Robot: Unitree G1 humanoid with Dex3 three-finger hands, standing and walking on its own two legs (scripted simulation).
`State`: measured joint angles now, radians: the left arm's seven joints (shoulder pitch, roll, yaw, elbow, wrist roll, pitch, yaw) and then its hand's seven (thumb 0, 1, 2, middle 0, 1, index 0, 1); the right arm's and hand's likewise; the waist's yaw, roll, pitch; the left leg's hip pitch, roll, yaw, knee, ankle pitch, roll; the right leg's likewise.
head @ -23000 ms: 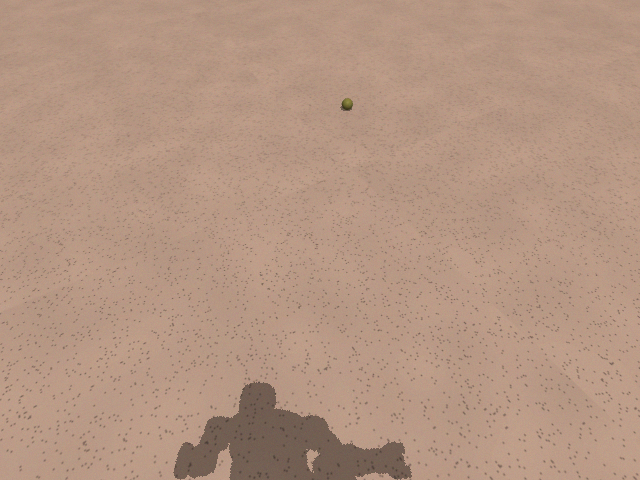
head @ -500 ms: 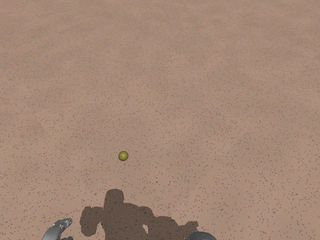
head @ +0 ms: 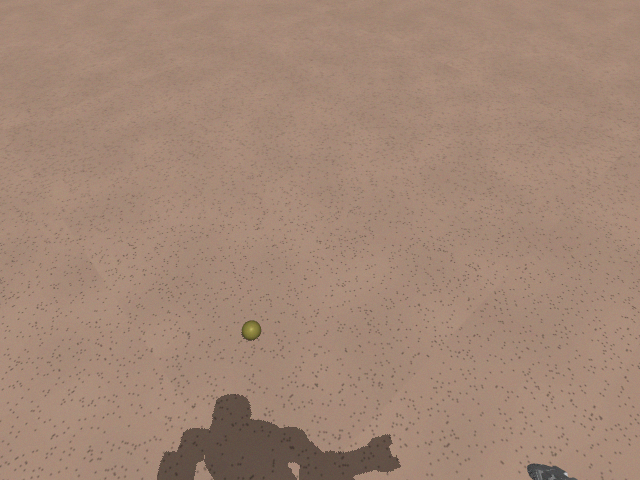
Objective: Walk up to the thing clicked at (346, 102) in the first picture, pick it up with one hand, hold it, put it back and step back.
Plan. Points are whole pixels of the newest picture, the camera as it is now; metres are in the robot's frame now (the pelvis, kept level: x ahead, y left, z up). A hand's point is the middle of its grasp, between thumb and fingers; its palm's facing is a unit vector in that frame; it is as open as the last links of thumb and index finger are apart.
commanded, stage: stand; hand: left
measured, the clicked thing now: (251, 330) +0.67 +0.28 -0.74
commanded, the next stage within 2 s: walk up in 0.96 s
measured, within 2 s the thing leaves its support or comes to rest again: neither
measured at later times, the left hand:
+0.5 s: hand out of the picture +0.09 +0.24 -0.15, palm faces -0.02 -0.94 -0.35, open 7.4 cm
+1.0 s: hand out of the picture +0.08 +0.24 -0.15, palm faces -0.01 -0.94 -0.34, open 7.4 cm
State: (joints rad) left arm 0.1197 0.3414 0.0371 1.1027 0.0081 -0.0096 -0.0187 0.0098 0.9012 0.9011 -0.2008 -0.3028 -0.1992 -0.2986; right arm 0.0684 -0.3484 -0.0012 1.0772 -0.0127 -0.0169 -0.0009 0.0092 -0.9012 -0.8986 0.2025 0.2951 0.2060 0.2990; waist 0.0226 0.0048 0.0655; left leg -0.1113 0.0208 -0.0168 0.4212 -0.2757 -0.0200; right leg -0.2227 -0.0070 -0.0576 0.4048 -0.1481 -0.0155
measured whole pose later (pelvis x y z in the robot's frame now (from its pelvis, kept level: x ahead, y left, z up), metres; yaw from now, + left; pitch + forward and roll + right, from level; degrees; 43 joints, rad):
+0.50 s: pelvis +0.00 -0.01 +0.00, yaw +0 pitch -3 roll +0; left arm 0.09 0.35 0.00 1.15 0.01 -0.03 -0.01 0.01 0.90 0.90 -0.20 -0.30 -0.20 -0.30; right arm 0.13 -0.35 0.00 1.15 -0.01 0.00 0.01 0.01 -0.90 -0.90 0.20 0.30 0.21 0.30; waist 0.00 0.01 0.05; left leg -0.04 0.02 -0.02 0.31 -0.22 -0.03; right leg -0.17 0.00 -0.06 0.34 -0.12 -0.02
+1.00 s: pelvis +0.01 -0.01 +0.00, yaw +0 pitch -2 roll +0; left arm 0.11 0.34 0.02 1.13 0.02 -0.02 -0.02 0.01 0.90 0.90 -0.20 -0.30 -0.20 -0.30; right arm 0.16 -0.36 -0.01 1.11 -0.02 0.00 0.02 0.01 -0.90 -0.90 0.20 0.30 0.21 0.30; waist 0.00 0.02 0.05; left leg -0.07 0.04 -0.02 0.39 -0.33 -0.01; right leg -0.19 0.01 -0.06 0.38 -0.19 -0.04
